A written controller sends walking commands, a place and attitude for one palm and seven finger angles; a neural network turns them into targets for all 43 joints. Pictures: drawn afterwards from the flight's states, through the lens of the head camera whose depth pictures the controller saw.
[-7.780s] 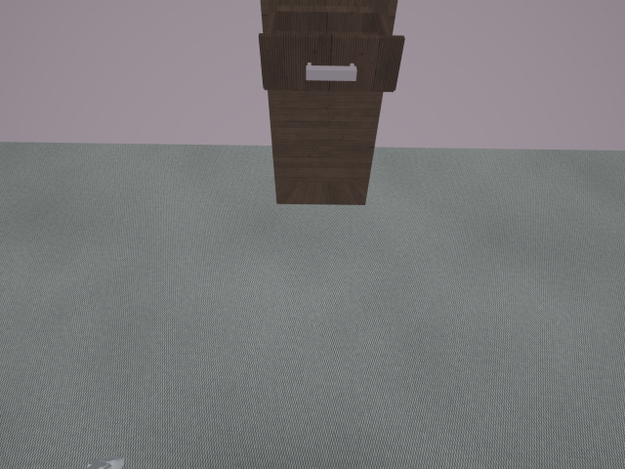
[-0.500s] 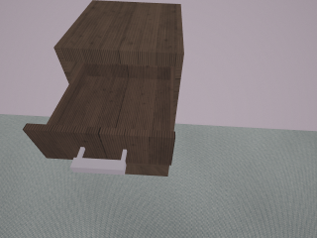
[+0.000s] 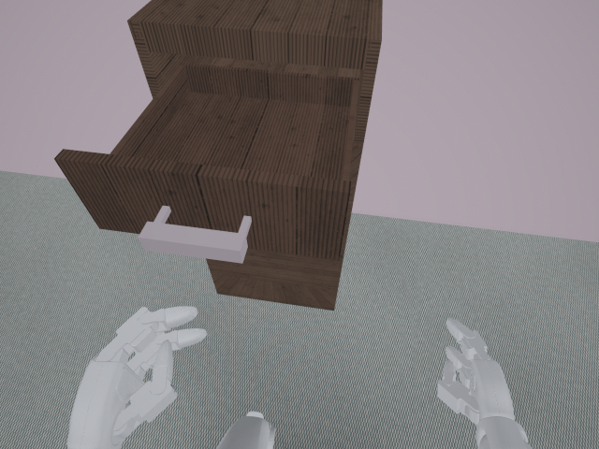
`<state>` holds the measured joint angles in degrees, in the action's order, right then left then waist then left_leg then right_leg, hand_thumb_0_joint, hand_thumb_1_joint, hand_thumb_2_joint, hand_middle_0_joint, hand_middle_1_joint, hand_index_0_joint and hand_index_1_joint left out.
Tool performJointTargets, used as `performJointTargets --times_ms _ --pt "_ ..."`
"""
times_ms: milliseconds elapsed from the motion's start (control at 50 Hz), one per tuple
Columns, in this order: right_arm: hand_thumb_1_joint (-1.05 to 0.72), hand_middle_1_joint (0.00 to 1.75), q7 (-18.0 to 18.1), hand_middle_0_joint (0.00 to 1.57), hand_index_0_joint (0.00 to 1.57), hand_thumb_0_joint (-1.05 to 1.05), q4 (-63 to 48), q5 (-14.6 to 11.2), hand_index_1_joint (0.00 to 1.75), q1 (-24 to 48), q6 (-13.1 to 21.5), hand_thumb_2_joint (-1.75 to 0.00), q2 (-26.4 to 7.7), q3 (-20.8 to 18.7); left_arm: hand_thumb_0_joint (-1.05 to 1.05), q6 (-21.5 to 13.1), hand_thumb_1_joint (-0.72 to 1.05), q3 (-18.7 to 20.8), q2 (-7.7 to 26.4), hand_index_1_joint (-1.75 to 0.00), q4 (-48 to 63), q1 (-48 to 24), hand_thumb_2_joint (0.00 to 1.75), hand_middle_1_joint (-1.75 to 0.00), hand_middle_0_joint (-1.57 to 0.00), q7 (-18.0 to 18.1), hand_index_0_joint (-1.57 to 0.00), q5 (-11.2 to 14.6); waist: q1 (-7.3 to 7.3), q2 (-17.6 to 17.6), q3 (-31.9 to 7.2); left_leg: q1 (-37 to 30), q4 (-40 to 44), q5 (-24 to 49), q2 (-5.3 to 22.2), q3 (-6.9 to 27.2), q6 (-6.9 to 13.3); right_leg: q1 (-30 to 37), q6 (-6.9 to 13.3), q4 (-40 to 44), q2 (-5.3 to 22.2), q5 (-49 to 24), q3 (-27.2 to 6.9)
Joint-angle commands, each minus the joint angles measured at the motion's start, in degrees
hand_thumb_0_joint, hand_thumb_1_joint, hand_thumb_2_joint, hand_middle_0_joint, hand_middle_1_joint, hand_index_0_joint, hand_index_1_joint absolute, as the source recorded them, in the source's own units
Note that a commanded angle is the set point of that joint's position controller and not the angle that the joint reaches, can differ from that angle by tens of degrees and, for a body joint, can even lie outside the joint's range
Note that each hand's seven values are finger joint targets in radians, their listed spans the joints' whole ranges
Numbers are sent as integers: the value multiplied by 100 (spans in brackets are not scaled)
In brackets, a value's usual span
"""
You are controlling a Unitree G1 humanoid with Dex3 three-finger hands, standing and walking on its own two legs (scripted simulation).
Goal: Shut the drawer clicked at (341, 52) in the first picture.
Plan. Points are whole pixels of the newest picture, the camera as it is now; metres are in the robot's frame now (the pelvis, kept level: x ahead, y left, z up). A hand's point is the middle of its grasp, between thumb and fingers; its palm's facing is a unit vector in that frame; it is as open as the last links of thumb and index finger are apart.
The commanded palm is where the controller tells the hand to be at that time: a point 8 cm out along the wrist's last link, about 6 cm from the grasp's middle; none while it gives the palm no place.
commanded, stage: raise the hand and make a fist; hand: left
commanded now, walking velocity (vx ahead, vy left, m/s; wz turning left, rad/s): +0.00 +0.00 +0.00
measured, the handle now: (200, 229) +0.36 +0.18 +0.10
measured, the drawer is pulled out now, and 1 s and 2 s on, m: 0.29 0.29 0.29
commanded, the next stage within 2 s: bring the fist close to the handle in 1.36 s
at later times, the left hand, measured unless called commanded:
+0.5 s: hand (164, 356) +0.18 +0.16 +0.13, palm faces -0.05 -1.00 -0.04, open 3.2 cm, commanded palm +0.14 +0.21 +0.15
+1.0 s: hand (143, 334) +0.18 +0.15 +0.20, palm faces -0.04 -0.99 -0.09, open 3.3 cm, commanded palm +0.14 +0.20 +0.21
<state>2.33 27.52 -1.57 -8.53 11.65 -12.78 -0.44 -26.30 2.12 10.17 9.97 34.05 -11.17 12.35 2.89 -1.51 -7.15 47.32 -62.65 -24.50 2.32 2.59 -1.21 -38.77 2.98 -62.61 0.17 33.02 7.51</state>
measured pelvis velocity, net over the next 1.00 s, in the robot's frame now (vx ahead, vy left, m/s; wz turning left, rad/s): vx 0.03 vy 0.02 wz -0.01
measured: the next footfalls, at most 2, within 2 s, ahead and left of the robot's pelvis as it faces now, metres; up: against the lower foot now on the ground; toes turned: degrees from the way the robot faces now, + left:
none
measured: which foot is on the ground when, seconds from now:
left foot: down 0.00-1.00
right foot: down 0.00-1.00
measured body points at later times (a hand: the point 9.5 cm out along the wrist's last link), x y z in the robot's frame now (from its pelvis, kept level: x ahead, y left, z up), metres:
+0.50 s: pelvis +0.02 +0.01 +0.03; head +0.03 +0.00 +0.48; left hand +0.18 +0.21 +0.14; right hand +0.19 -0.24 -0.03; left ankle +0.07 +0.14 -0.66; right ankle -0.01 -0.09 -0.66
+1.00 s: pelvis +0.03 +0.02 +0.05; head +0.00 +0.00 +0.50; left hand +0.17 +0.21 +0.20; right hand +0.23 -0.19 +0.00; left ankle +0.07 +0.14 -0.66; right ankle -0.01 -0.09 -0.66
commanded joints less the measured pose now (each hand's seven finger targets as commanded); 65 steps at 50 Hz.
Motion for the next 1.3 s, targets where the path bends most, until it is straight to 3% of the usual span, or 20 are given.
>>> performJointTargets --times_ms 0,20,100,140,200,260,300,340,460,520,600,760,820,860,900,940,1020,1160,1200,1280 --pt "-90 30 169 20 20 0 -814 -87 30 -3 239 -90 -636 -220 0 267 90 314 813 -91 1233 -500 90 -91 -76 -228 -76 -6 -460 6 -585 -1157 960 338 -153 -150 364 40 -264 2089 18 -342 -1068" --pt "-90 30 171 20 20 0 -853 -90 30 -10 233 -90 -600 -175 0 410 90 245 637 -93 1304 -459 90 -93 -78 -256 -78 76 -430 67 -619 -1212 1051 462 -168 -146 361 219 -280 2100 57 -549 -1003" --pt "-90 30 229 20 20 0 -710 -95 30 210 179 -90 -514 -167 0 840 90 933 877 -101 967 -50 90 -101 -86 -73 -86 274 -194 592 -463 -1241 1293 689 -165 -118 322 704 -413 2286 143 -1070 -1014" --pt "-90 30 204 20 20 0 -727 -104 30 174 210 -90 -481 -175 0 804 90 844 695 -106 1285 103 90 -106 -90 -30 -90 302 -141 344 -492 -1430 1443 933 -178 -164 305 882 -407 2219 172 -1558 -904" --pt "-90 30 168 20 20 0 -636 -91 30 180 308 -90 -486 -217 0 674 90 900 764 -112 1487 353 90 -112 -96 67 -96 245 -136 431 -467 -1619 1525 1161 -168 -181 312 986 -439 2185 162 -2035 -795" --pt "-90 30 90 20 20 0 -665 -119 30 52 465 -90 -505 -252 0 507 90 529 503 -119 1839 618 90 -119 -102 -14 -102 264 -207 339 -488 -1802 1590 1284 -189 -212 323 967 -434 2152 145 -2287 -689" --pt "-90 30 83 20 20 0 -584 -117 30 87 524 -90 -543 -272 0 445 90 515 565 -123 1879 602 90 -123 -106 -4 -106 205 -268 419 -288 -1835 1609 1230 -180 -188 344 864 -427 2222 118 -2163 -671" --pt "-90 30 69 20 20 0 -648 -138 30 -4 583 -90 -579 -286 0 410 90 335 488 -127 2185 584 90 -127 -110 -11 -110 205 -287 219 -341 -1964 1685 1160 -195 -216 355 794 -364 2223 69 -1861 -598" --pt "-90 30 24 20 20 0 -743 -147 30 9 602 -90 -562 -268 0 520 90 284 528 -140 2721 725 90 -140 -122 217 -122 70 -225 -12 -409 -2276 1899 1183 -160 -181 365 853 -267 2163 -17 -1750 -362" --pt "-90 30 -4 20 20 0 -812 -157 30 32 516 -90 -532 -214 0 754 90 70 349 -147 2766 875 90 -147 -128 281 -128 -2 -219 27 -199 -2337 2008 1130 -138 -175 365 857 -268 2228 -47 -1750 -301" --pt "-90 30 4 20 20 0 -891 -168 30 149 453 -90 -567 -132 0 1093 90 134 539 -156 3016 631 90 -156 -136 281 -136 -41 -219 1 -75 -2423 2146 1024 -110 -117 371 955 -269 2351 -55 -1675 -276" --pt "-90 30 -71 20 20 0 -1038 -184 30 185 471 -90 -517 38 0 1606 90 -67 422 -160 3746 650 90 -160 -140 239 -140 -34 -162 -99 -83 -2715 2385 1182 -97 -70 350 1246 -247 2438 -77 -1858 -171" --pt "-90 30 -65 20 20 0 -982 -189 30 200 451 -90 -500 66 0 1774 90 46 483 -160 3743 677 90 -160 -140 292 -140 -67 -149 -117 116 -2719 2471 1021 -100 -71 333 1222 -240 2575 -92 -1702 -177" --pt "-90 30 -32 20 20 0 -1019 -207 30 235 480 -90 -516 89 0 1848 90 158 589 -160 3813 487 90 -160 -140 291 -140 6 -151 127 129 -2694 2503 901 -105 -62 338 1275 -254 2654 -83 -1579 -206" --pt "-90 30 -8 20 20 0 -978 -224 30 317 529 -90 -525 101 0 1917 90 321 695 -160 3887 468 90 -160 -140 297 -140 31 -85 -53 176 -2739 2542 900 -117 -66 334 1357 -232 2742 -71 -1577 -230" --pt "-90 30 12 20 20 0 -979 -249 30 290 612 -90 -509 109 0 1965 90 369 699 -160 3963 431 90 -160 -140 256 -140 111 -88 67 54 -2842 2569 931 -122 -91 337 1420 -249 2805 -61 -1619 -258" --pt "-90 30 66 20 20 0 -872 -280 30 338 720 -90 -551 122 0 2124 90 378 586 -160 3538 453 90 -160 -140 117 -140 231 -78 104 368 -2780 2617 834 -155 -130 321 1400 -265 2988 -62 -1535 -315" --pt "-90 30 82 20 20 0 -796 -254 30 260 968 -90 -565 99 0 2012 90 497 717 -160 3642 214 90 -160 -140 130 -140 216 -66 77 277 -2895 2595 933 -198 -151 335 1464 -277 3057 -29 -1565 -384" --pt "-90 30 103 20 20 0 -723 -263 30 304 1019 -90 -556 69 0 1972 90 733 877 -160 3530 179 90 -160 -140 150 -140 236 -25 66 313 -2897 2551 1009 -203 -166 336 1514 -269 3144 -24 -1659 -463" --pt "-90 30 118 20 20 0 -687 -262 30 290 1080 -90 -566 76 0 1924 90 733 785 -160 3383 245 90 -160 -140 26 -140 322 -28 66 213 -2995 2526 1214 -217 -218 339 1609 -300 3156 16 -2006 -522"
